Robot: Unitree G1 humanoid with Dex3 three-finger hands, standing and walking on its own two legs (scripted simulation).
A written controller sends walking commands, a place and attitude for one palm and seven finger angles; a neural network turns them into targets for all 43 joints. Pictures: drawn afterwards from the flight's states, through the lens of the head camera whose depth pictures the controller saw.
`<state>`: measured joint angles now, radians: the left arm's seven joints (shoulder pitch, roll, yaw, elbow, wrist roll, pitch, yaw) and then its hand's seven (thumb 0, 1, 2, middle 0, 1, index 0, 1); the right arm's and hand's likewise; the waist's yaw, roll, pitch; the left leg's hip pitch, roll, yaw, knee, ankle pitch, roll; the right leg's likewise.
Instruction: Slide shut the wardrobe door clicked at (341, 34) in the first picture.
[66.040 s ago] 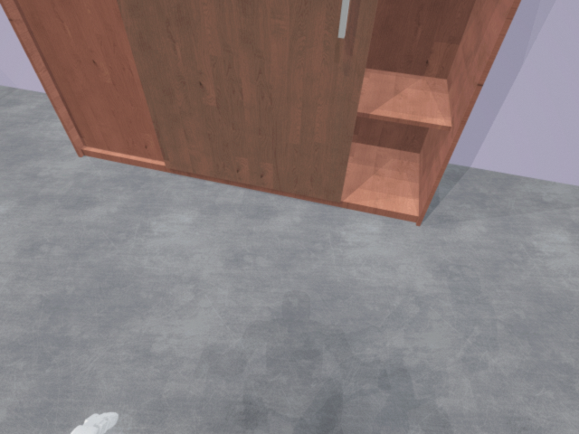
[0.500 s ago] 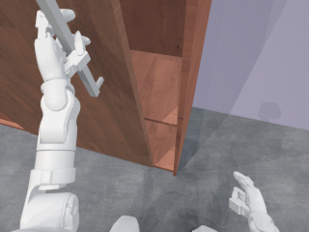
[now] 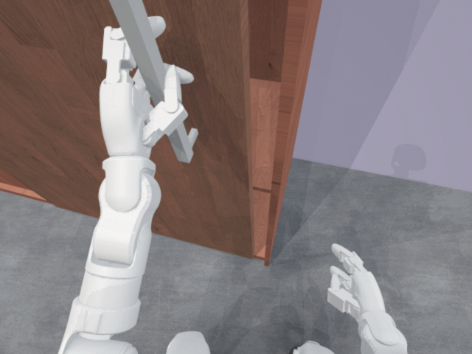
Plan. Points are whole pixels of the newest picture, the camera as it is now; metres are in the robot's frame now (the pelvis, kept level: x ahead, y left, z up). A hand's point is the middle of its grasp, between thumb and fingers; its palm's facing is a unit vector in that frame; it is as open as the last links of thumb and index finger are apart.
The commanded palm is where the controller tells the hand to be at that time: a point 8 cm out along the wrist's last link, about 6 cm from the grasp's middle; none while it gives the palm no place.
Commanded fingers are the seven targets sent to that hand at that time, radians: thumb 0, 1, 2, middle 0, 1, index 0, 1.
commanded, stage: step sideways, sliding the door along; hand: left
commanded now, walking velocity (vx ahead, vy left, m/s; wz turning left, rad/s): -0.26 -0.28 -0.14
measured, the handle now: (165, 74) +0.40 +0.16 +0.22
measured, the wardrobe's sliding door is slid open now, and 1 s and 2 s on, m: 0.04 0.00 0.00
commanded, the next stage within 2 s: stop walking and hold the door there in 0.44 s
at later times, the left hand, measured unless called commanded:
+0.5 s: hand (214, 112) +0.35 +0.09 +0.22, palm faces +0.20 -0.98 -0.02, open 7.1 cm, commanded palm +0.32 +0.06 +0.22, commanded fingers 0.00 0.90 0.90 -0.45 -1.40 -0.45 -1.40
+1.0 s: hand (210, 109) +0.36 +0.10 +0.22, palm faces +0.28 -0.95 -0.13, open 6.7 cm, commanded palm +0.32 +0.13 +0.21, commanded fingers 0.00 0.90 0.90 -0.45 -1.40 -0.45 -1.40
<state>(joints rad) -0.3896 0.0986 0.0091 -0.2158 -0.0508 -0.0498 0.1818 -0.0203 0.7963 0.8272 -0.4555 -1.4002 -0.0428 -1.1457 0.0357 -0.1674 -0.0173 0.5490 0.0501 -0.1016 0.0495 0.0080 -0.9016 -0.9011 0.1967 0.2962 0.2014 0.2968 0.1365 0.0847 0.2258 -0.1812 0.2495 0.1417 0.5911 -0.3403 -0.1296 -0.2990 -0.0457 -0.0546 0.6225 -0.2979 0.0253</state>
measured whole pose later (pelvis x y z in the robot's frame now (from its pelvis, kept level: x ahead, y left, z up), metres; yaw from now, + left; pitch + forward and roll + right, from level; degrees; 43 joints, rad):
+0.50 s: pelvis -0.04 -0.06 -0.01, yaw -2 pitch -2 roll +0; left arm -0.53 0.17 0.09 -0.07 -0.06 -0.05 0.17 -0.02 0.76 0.85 -0.46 -1.40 -0.07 -1.15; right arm 0.09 -0.20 -0.07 0.54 0.05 -0.02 0.06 0.01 -0.90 -0.90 0.19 0.30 0.20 0.30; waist 0.11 0.01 0.24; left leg -0.19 0.26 0.11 0.58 -0.31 -0.16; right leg -0.39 0.02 -0.06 0.80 -0.36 -0.01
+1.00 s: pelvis -0.04 -0.09 +0.02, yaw -9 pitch -2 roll +0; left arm -0.32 0.36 0.30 0.23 -0.07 -0.08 0.16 -0.04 0.70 0.83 -0.46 -1.40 -0.16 -1.29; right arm 0.19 -0.28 -0.02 0.64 0.06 -0.02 -0.04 0.01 -0.90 -0.90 0.20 0.30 0.20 0.30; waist -0.01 0.00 0.00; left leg -0.17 0.01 0.09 0.43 -0.22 0.02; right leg -0.20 0.11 0.02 0.40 -0.16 -0.07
